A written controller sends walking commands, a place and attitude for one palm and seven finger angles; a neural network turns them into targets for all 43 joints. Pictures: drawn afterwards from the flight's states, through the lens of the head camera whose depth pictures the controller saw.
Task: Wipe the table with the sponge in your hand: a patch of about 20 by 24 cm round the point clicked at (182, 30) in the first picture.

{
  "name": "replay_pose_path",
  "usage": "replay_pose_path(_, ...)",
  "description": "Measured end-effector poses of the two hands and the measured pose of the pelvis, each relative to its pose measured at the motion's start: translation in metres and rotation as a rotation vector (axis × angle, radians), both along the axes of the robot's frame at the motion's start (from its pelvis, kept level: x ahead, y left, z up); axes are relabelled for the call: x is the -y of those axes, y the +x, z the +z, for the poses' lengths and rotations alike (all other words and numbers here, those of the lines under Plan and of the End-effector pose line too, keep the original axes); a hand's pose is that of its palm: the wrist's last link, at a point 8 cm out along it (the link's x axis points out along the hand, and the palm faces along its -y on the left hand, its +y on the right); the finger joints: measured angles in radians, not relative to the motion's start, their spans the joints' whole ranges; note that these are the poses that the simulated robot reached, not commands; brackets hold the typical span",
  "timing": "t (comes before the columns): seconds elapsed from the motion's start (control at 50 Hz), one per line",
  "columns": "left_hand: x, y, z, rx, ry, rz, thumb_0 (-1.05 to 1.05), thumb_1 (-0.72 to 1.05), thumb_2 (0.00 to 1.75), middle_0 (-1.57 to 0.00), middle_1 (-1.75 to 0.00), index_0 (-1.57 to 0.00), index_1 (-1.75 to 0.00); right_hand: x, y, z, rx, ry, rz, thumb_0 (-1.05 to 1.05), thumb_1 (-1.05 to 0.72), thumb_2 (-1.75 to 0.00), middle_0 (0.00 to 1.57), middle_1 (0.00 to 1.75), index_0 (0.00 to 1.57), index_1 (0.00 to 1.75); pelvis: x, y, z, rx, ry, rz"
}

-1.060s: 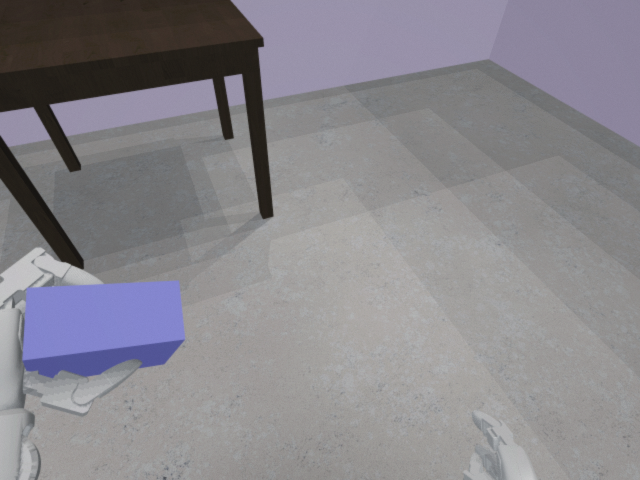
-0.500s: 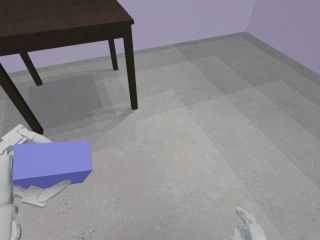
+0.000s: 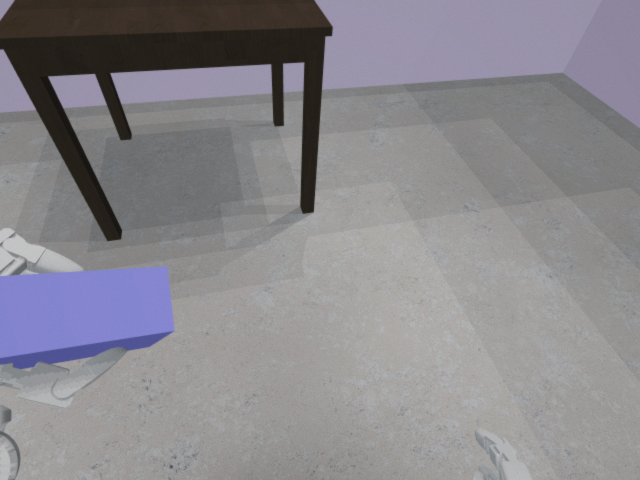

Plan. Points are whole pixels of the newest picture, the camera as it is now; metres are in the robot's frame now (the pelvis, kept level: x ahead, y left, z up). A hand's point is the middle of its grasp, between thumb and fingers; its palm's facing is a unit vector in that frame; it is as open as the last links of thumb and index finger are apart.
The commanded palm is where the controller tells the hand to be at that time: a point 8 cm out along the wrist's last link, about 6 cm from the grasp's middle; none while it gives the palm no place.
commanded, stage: walk to a spot facing it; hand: left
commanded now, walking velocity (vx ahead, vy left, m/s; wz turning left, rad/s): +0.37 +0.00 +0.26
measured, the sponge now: (111, 315) +0.23 +0.21 +0.16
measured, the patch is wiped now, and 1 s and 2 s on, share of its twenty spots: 0.00 0.00 0.00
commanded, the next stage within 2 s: none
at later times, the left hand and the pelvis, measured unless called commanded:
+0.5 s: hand (162, 227) +0.31 +0.19 +0.18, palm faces +0.47 -0.75 -0.47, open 10.1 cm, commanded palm +0.25 +0.23 +0.20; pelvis +0.13 -0.07 +0.01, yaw +9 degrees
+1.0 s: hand (172, 144) +0.42 +0.20 +0.21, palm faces +0.59 -0.65 -0.48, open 10.1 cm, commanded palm +0.36 +0.24 +0.20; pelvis +0.28 -0.08 +0.02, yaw +15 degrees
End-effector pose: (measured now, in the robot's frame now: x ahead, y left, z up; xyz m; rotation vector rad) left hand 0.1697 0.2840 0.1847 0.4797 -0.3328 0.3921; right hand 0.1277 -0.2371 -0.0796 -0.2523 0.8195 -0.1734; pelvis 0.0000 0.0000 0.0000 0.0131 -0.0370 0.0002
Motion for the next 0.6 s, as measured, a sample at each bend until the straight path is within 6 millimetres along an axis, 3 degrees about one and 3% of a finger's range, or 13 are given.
replay_pose_path(0.12,0.004,0.026,0.017,-0.041,0.02,0.01,-0.01,-0.48,0.98,-0.74,-1.34,-0.74,-1.34,-0.024,0.048,0.016,0.051,0.09,0.054,0.02,-0.9,-0.9,0.2,0.3,0.2,0.3,0.007,0.027,0.018,-0.026,-0.032,0.022)
replay_pose_path(0.22,0.022,0.044,0.028,-0.058,0.038,0.015,-0.01,-0.48,0.98,-0.74,-1.34,-0.74,-1.34,-0.025,0.084,0.018,0.068,0.129,0.092,0.01,-0.9,-0.9,0.2,0.3,0.21,0.3,0.022,0.056,0.024,-0.036,-0.036,0.038)
replay_pose_path(0.3,0.035,0.065,0.023,-0.091,0.067,0.061,-0.01,-0.48,0.98,-0.74,-1.34,-0.74,-1.34,-0.009,0.114,0.004,0.058,0.14,0.114,0.01,-0.9,-0.9,0.2,0.3,0.21,0.3,0.042,0.083,0.016,-0.028,-0.028,0.064)
replay_pose_path(0.34,0.043,0.076,0.016,-0.088,0.087,0.084,-0.01,-0.48,0.98,-0.74,-1.34,-0.74,-1.34,0.005,0.132,-0.01,0.048,0.134,0.13,0.01,-0.9,-0.9,0.2,0.3,0.21,0.3,0.053,0.095,0.005,-0.021,-0.02,0.091)
replay_pose_path(0.4,0.053,0.089,0.009,-0.089,0.042,0.103,-0.01,-0.48,0.98,-0.74,-1.34,-0.75,-1.34,0.026,0.155,-0.018,0.001,0.096,0.154,0.01,-0.9,-0.9,0.2,0.3,0.21,0.3,0.061,0.108,0.003,-0.004,-0.016,0.121)
replay_pose_path(0.5,0.063,0.101,0.014,-0.121,0.043,0.107,-0.01,-0.48,0.98,-0.74,-1.34,-0.75,-1.34,0.054,0.188,-0.001,-0.029,0.031,0.15,0.02,-0.91,-0.9,0.2,0.3,0.2,0.3,0.07,0.134,0.015,-0.014,0.003,0.156)
replay_pose_path(0.6,0.056,0.115,0.03,-0.09,0.076,0.143,-0.01,-0.48,0.98,-0.74,-1.34,-0.75,-1.34,0.06,0.224,0.018,-0.021,-0.021,0.178,0.02,-0.91,-0.9,0.2,0.3,0.2,0.3,0.07,0.163,0.022,-0.03,0.022,0.186)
